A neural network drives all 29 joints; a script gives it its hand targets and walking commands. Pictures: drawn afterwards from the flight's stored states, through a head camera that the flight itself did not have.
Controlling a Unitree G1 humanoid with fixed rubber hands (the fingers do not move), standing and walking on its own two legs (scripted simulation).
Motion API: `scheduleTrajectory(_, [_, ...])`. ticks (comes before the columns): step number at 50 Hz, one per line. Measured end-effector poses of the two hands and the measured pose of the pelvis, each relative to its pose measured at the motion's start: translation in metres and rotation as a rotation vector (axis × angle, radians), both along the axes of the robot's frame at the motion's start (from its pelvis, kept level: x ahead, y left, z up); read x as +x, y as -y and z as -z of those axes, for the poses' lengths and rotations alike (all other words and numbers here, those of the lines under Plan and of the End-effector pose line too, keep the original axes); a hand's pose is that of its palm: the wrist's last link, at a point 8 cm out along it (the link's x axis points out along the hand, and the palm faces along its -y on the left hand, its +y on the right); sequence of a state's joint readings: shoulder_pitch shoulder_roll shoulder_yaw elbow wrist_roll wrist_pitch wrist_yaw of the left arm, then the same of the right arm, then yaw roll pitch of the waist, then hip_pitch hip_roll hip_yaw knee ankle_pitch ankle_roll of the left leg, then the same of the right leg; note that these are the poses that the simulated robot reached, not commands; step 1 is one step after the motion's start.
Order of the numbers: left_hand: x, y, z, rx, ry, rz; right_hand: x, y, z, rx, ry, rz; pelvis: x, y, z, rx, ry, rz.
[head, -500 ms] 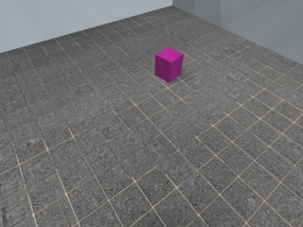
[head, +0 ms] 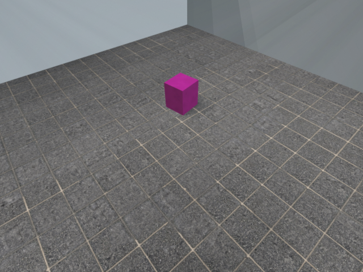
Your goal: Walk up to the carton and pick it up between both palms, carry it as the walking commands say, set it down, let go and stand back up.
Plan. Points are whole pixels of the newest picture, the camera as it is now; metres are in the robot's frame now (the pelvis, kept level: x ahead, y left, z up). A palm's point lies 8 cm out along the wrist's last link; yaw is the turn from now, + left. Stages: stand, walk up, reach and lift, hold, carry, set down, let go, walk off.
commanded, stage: walk up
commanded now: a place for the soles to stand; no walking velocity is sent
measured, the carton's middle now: (181, 93) +1.63 +0.02 -0.62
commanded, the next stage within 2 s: none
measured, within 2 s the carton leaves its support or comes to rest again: neither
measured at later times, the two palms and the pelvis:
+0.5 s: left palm (85, 269) +0.16 +0.24 -0.11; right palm (254, 183) +0.40 -0.22 -0.12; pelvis +0.27 +0.01 -0.01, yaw -4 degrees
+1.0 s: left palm (136, 130) +0.61 +0.18 -0.09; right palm (273, 152) +0.52 -0.32 -0.13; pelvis +0.54 -0.07 +0.01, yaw -3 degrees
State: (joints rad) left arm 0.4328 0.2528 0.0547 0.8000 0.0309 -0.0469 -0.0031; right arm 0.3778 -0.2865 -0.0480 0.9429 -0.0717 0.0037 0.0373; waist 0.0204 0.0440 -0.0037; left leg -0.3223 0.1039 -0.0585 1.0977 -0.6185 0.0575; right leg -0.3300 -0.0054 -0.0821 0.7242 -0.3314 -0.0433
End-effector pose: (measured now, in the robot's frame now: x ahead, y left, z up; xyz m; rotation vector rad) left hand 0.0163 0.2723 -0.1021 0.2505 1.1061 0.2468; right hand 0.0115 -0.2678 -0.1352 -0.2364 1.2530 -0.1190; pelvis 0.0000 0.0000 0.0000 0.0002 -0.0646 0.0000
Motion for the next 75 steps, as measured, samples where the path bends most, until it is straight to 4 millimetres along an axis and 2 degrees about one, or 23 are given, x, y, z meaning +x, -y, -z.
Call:
scheduleTrajectory(4, [-0.028, 0.025, -0.010, -0.027, -0.115, -0.066, 0.100, -0.002, -0.027, 0.042, 0.199, -0.076, 0.031, 0.009, -0.017, 0.011, 0.004, 0.012])
scheduleTrajectory(8, [-0.028, 0.039, -0.023, -0.041, -0.192, -0.074, 0.178, -0.009, -0.054, 0.075, 0.334, -0.115, 0.064, 0.015, -0.031, 0.037, -0.012, 0.037])
scheduleTrajectory(10, [-0.021, 0.045, -0.026, -0.053, -0.232, -0.076, 0.204, -0.012, -0.059, 0.088, 0.355, -0.110, 0.083, 0.016, -0.034, 0.043, -0.021, 0.049])
scheduleTrajectory(13, [-0.003, 0.051, -0.028, -0.073, -0.286, -0.083, 0.232, -0.018, -0.056, 0.103, 0.338, -0.087, 0.116, 0.015, -0.034, 0.044, -0.036, 0.054])
scheduleTrajectory(18, [0.044, 0.052, -0.019, -0.099, -0.349, -0.090, 0.284, -0.033, -0.038, 0.113, 0.265, -0.083, 0.180, 0.007, -0.024, 0.029, -0.058, 0.044])
scheduleTrajectory(22, [0.089, 0.044, 0.000, -0.111, -0.421, -0.080, 0.352, -0.048, -0.022, 0.096, 0.289, -0.082, 0.240, -0.005, -0.003, 0.027, -0.074, 0.064])
scheduleTrajectory(24, [0.122, 0.038, 0.010, -0.118, -0.443, -0.060, 0.378, -0.051, -0.016, 0.071, 0.306, -0.066, 0.264, -0.010, 0.006, 0.047, -0.080, 0.061])
scheduleTrajectory(25, [0.145, 0.035, 0.012, -0.117, -0.427, -0.043, 0.384, -0.050, -0.016, 0.059, 0.306, -0.052, 0.273, -0.012, 0.006, 0.041, -0.077, 0.062])
scheduleTrajectory(28, [0.236, 0.024, 0.006, -0.092, -0.302, 0.038, 0.381, -0.040, -0.021, 0.030, 0.262, 0.029, 0.301, -0.013, -0.006, 0.017, -0.054, 0.077])
scheduleTrajectory(31, [0.341, 0.015, -0.009, -0.053, -0.125, 0.151, 0.362, -0.028, -0.029, 0.013, 0.180, 0.111, 0.332, -0.009, -0.019, -0.003, -0.034, 0.081])
scheduleTrajectory(34, [0.432, 0.018, -0.023, -0.034, 0.024, 0.222, 0.345, -0.018, -0.033, 0.001, 0.087, 0.150, 0.364, 0.001, -0.025, -0.009, -0.023, 0.076])
scheduleTrajectory(37, [0.503, 0.038, -0.032, -0.052, 0.129, 0.269, 0.342, -0.007, -0.031, -0.001, 0.010, 0.165, 0.396, 0.012, -0.025, -0.003, -0.020, 0.084])
scheduleTrajectory(41, [0.569, 0.075, -0.028, -0.077, 0.171, 0.318, 0.363, 0.011, -0.018, 0.022, -0.038, 0.188, 0.444, 0.030, -0.015, 0.011, -0.019, 0.087])
scheduleTrajectory(44, [0.603, 0.094, -0.012, -0.058, 0.174, 0.301, 0.392, 0.026, 0.002, 0.044, -0.075, 0.167, 0.483, 0.050, 0.001, 0.018, -0.032, 0.073])
scheduleTrajectory(46, [0.611, 0.100, -0.006, -0.046, 0.161, 0.263, 0.422, 0.035, 0.008, 0.053, -0.088, 0.128, 0.501, 0.058, 0.006, 0.006, -0.031, 0.070])
scheduleTrajectory(49, [0.600, 0.095, -0.010, -0.027, 0.094, 0.175, 0.488, 0.045, -0.003, 0.048, -0.027, 0.055, 0.527, 0.065, -0.004, 0.024, -0.020, 0.056])
scheduleTrajectory(55, [0.557, 0.074, -0.029, 0.005, -0.107, 0.051, 0.633, 0.051, -0.039, 0.042, 0.181, -0.067, 0.577, 0.066, -0.028, 0.041, -0.026, 0.064])
scheduleTrajectory(59, [0.544, 0.068, -0.028, -0.015, -0.227, 0.006, 0.707, 0.036, -0.051, 0.058, 0.269, -0.105, 0.613, 0.060, -0.030, 0.032, -0.029, 0.059])
scheduleTrajectory(62, [0.555, 0.064, -0.018, -0.046, -0.268, -0.014, 0.751, 0.016, -0.050, 0.076, 0.300, -0.132, 0.643, 0.052, -0.024, 0.015, -0.031, 0.046])
scheduleTrajectory(66, [0.594, 0.053, 0.010, -0.074, -0.288, 0.011, 0.794, -0.002, -0.035, 0.051, 0.325, -0.111, 0.692, 0.035, -0.001, -0.010, -0.036, 0.051])
scheduleTrajectory(68, [0.627, 0.048, 0.020, -0.082, -0.276, 0.042, 0.802, -0.004, -0.029, 0.028, 0.316, -0.069, 0.708, 0.029, 0.004, 0.006, -0.030, 0.051])
scheduleTrajectory(71, [0.699, 0.047, 0.012, -0.082, -0.173, 0.103, 0.792, 0.001, -0.033, 0.008, 0.262, 0.014, 0.729, 0.026, -0.006, -0.007, -0.018, 0.063])
scheduleTrajectory(75, [0.796, 0.050, -0.009, -0.075, -0.018, 0.200, 0.761, 0.011, -0.043, -0.014, 0.150, 0.100, 0.755, 0.027, -0.022, -0.025, -0.018, 0.052])
